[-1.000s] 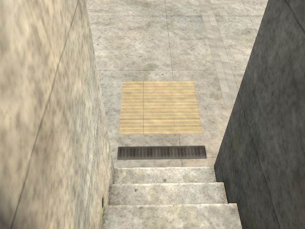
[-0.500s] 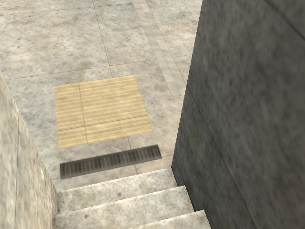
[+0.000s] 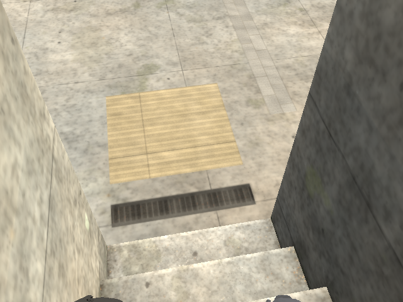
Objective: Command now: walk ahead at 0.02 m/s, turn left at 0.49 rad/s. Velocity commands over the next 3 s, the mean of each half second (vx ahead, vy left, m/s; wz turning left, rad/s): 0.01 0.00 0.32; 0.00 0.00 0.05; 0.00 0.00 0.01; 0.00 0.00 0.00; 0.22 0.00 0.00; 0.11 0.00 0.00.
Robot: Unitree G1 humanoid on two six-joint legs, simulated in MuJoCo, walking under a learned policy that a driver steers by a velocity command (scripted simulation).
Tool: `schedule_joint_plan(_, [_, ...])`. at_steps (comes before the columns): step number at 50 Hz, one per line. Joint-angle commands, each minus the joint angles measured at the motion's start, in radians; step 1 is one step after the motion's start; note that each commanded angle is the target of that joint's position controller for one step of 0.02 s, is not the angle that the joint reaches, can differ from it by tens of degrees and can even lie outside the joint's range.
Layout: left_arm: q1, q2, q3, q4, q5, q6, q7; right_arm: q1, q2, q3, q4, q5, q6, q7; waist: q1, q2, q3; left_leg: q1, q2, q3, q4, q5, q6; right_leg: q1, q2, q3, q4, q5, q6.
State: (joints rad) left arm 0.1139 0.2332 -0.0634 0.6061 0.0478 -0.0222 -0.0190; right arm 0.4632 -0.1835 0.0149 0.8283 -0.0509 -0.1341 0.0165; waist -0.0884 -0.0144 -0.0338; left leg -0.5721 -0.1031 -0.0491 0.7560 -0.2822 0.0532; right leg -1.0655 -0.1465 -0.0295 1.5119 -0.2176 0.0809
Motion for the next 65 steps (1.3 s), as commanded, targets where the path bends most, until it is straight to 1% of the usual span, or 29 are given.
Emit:
schedule_joint_plan(1, [-0.014,0.069,0.019,-0.075,0.012,0.019,-0.003,-0.078,-0.270,-0.079,-0.136,0.034,-0.010,-0.015,0.040,0.103,-0.014,-0.051,0.245,-0.457,-0.421,-0.373,0.188,0.292,0.047,-0.037,-0.319,-0.099,0.009])
schedule_joint_plan(2, [-0.068,0.077,0.027,-0.074,0.011,0.019,0.003,-0.072,-0.258,-0.075,-0.153,0.042,-0.006,-0.008,-0.005,0.132,-0.034,0.067,0.267,-0.501,-0.409,-0.317,0.212,0.281,0.068,-0.016,-0.448,-0.150,0.006])
schedule_joint_plan(4, [-0.102,0.073,0.027,-0.061,-0.023,0.015,0.012,-0.085,-0.231,-0.072,-0.170,0.047,0.010,-0.002,-0.052,0.153,-0.060,0.264,0.296,-0.531,-0.381,-0.188,0.225,0.306,0.108,0.031,-0.758,-0.162,-0.024])
schedule_joint_plan(6, [-0.044,0.102,0.056,-0.036,-0.062,-0.014,0.025,-0.099,-0.212,-0.063,-0.165,0.044,0.041,0.012,0.002,0.168,-0.159,0.240,0.287,-0.508,-0.351,0.033,0.223,0.600,0.146,-0.016,-0.880,0.015,-0.093])
schedule_joint_plan(7, [0.064,0.121,0.070,-0.004,-0.067,-0.039,0.035,-0.092,-0.154,-0.047,-0.166,0.036,0.049,0.010,0.048,0.067,-0.211,0.161,0.235,-0.427,-0.195,0.101,0.163,0.822,0.064,0.066,-0.959,0.210,-0.164])
schedule_joint_plan(8, [0.126,0.164,0.092,0.004,-0.057,-0.044,0.044,0.012,-0.021,-0.012,-0.193,0.034,0.050,0.003,0.032,-0.138,-0.341,-0.126,0.088,-0.199,0.008,-0.004,0.052,1.211,-0.121,0.220,-0.930,0.609,-0.324])
schedule_joint_plan(9, [0.254,0.228,0.128,0.025,-0.012,-0.033,0.022,-0.125,-0.007,-0.013,-0.282,0.021,0.055,0.002,0.153,-0.208,-0.225,-0.459,-0.023,-0.069,0.147,-0.278,-0.043,1.306,-0.245,0.530,-1.075,0.459,-0.455])
schedule_joint_plan(10, [0.353,0.248,0.157,0.066,0.001,-0.023,0.017,-0.196,-0.065,-0.044,-0.294,0.032,0.069,-0.019,0.223,-0.070,-0.136,-0.639,-0.010,-0.066,0.305,-0.328,-0.090,1.341,-0.270,0.613,-1.092,0.276,-0.462])
schedule_joint_plan(11, [0.367,0.225,0.158,0.106,0.001,-0.012,0.010,-0.220,-0.081,-0.052,-0.279,0.034,0.078,-0.030,0.215,-0.041,-0.053,-0.742,-0.003,-0.052,0.509,-0.253,-0.118,1.249,-0.252,0.567,-1.084,0.218,-0.437])
schedule_joint_plan(12, [0.320,0.179,0.146,0.115,0.001,-0.005,0.001,-0.174,-0.082,-0.049,-0.246,0.023,0.087,-0.034,0.172,-0.072,-0.032,-0.732,0.013,-0.053,0.693,-0.184,-0.119,1.104,-0.234,0.499,-1.088,0.276,-0.398])
schedule_joint_plan(14, [0.164,0.132,0.127,0.116,-0.010,-0.006,-0.002,-0.122,-0.052,-0.023,-0.227,-0.006,0.104,-0.025,0.072,-0.070,-0.044,-0.675,0.025,0.004,0.963,-0.076,-0.096,0.849,-0.161,0.340,-1.094,0.287,-0.328])
schedule_joint_plan(17, [0.019,0.119,0.100,0.159,-0.010,-0.040,0.004,0.012,-0.032,-0.008,-0.158,-0.006,0.139,0.053,-0.028,-0.048,-0.039,-0.415,0.076,0.074,1.083,0.106,-0.115,0.500,-0.026,0.151,-1.180,0.003,-0.268])
schedule_joint_plan(19, [-0.067,0.119,0.085,0.169,-0.028,-0.078,0.007,-0.003,-0.031,-0.009,-0.160,0.016,0.142,0.090,-0.044,0.004,-0.062,-0.263,0.141,0.106,0.850,0.170,-0.161,0.417,0.027,0.088,-1.185,-0.138,-0.182])
schedule_joint_plan(21, [-0.052,0.148,0.085,0.173,-0.064,-0.096,0.006,-0.077,-0.060,-0.021,-0.179,0.036,0.133,0.100,0.015,-0.017,-0.068,-0.149,0.168,0.119,0.584,0.139,-0.203,0.449,0.027,0.092,-1.177,-0.247,-0.124])
schedule_joint_plan(23, [-0.006,0.163,0.078,0.199,-0.067,-0.100,-0.009,-0.143,-0.055,-0.024,-0.193,0.031,0.125,0.101,0.068,-0.035,-0.052,-0.069,0.184,0.103,0.221,0.124,-0.210,0.574,-0.002,0.136,-1.128,-0.300,-0.100])
schedule_joint_plan(24, [0.020,0.161,0.073,0.224,-0.068,-0.097,-0.028,-0.159,-0.043,-0.024,-0.200,0.042,0.113,0.104,0.080,-0.064,-0.066,0.011,0.173,0.101,0.108,0.031,-0.213,0.616,-0.032,0.196,-1.135,-0.349,-0.091])
schedule_joint_plan(25, [0.015,0.154,0.068,0.240,-0.084,-0.091,-0.053,-0.146,-0.036,-0.024,-0.188,0.051,0.096,0.109,0.081,-0.092,-0.078,0.073,0.172,0.085,-0.001,0.014,-0.213,0.672,-0.049,0.227,-1.112,-0.360,-0.084])
schedule_joint_plan(26, [0.015,0.125,0.057,0.252,-0.099,-0.083,-0.082,-0.117,-0.025,-0.018,-0.172,0.054,0.079,0.109,0.074,-0.064,-0.079,0.136,0.196,0.057,-0.131,0.127,-0.201,0.711,-0.048,0.249,-1.075,-0.347,-0.072])
schedule_joint_plan(27, [0.060,0.101,0.047,0.272,-0.101,-0.074,-0.106,-0.090,-0.009,-0.013,-0.173,0.047,0.061,0.095,0.065,-0.033,-0.109,0.219,0.223,0.038,-0.123,0.220,-0.186,0.729,-0.033,0.254,-1.035,-0.272,-0.057])
schedule_joint_plan(28, [0.140,0.119,0.069,0.280,-0.091,-0.068,-0.093,-0.120,-0.042,-0.017,-0.200,0.047,0.050,0.086,0.144,0.052,-0.112,0.231,0.182,0.044,-0.145,0.058,-0.134,0.754,-0.010,0.191,-0.995,-0.252,-0.079])
schedule_joint_plan(29, [0.175,0.134,0.076,0.277,-0.069,-0.073,-0.084,-0.189,-0.075,-0.030,-0.210,0.037,0.047,0.089,0.185,0.091,-0.045,0.143,0.154,0.042,-0.142,-0.028,-0.058,0.774,0.032,0.112,-0.983,-0.159,-0.084])
schedule_joint_plan(30, [0.132,0.134,0.077,0.274,-0.042,-0.073,-0.083,-0.204,-0.089,-0.045,-0.194,0.041,0.047,0.091,0.165,0.093,0.006,0.031,0.155,0.014,-0.176,-0.064,-0.029,0.828,0.063,0.050,-0.946,-0.147,-0.081])
schedule_joint_plan(31, [0.099,0.099,0.072,0.281,-0.043,-0.070,-0.083,-0.194,-0.075,-0.044,-0.175,0.055,0.045,0.092,0.151,0.062,0.013,0.039,0.164,0.006,-0.198,-0.052,-0.017,0.833,0.072,0.034,-0.927,-0.142,-0.086])
schedule_joint_plan(33, [0.142,0.068,0.072,0.326,-0.070,-0.062,-0.078,-0.177,-0.057,-0.037,-0.147,0.058,0.052,0.092,0.167,0.046,0.048,0.069,0.154,0.016,-0.158,-0.009,-0.030,0.820,0.081,0.016,-0.947,-0.079,-0.085])
schedule_joint_plan(36, [0.085,0.051,0.070,0.337,-0.056,-0.057,-0.070,-0.169,-0.072,-0.039,-0.145,0.045,0.057,0.087,0.144,0.075,0.024,0.127,0.147,0.036,-0.146,0.077,-0.043,0.823,0.097,0.010,-0.934,-0.003,-0.111])
schedule_joint_plan(39, [0.041,0.063,0.078,0.357,-0.050,-0.061,-0.055,-0.172,-0.075,-0.033,-0.134,0.035,0.067,0.092,0.136,0.054,0.019,0.167,0.154,0.037,-0.126,0.197,-0.040,0.826,0.102,-0.004,-0.920,0.099,-0.117])
schedule_joint_plan(41, [0.018,0.067,0.081,0.359,-0.065,-0.064,-0.051,-0.155,-0.108,-0.036,-0.119,0.026,0.075,0.098,0.123,0.038,-0.006,0.207,0.163,0.035,-0.124,0.296,-0.026,0.831,0.110,-0.001,-0.904,0.163,-0.122])
schedule_joint_plan(44, [0.016,0.065,0.081,0.386,-0.059,-0.063,-0.048,-0.170,-0.130,-0.041,-0.096,0.026,0.080,0.100,0.126,0.027,-0.031,0.234,0.160,0.040,-0.116,0.338,-0.023,0.845,0.110,-0.002,-0.894,0.195,-0.112])
schedule_joint_plan(65, [0.001,0.112,0.090,0.508,-0.045,-0.051,-0.051,-0.216,-0.174,-0.056,-0.008,0.032,0.091,0.087,0.126,0.022,0.022,0.189,0.125,0.079,-0.140,0.131,-0.041,0.897,0.124,-0.016,-0.937,0.142,-0.104])
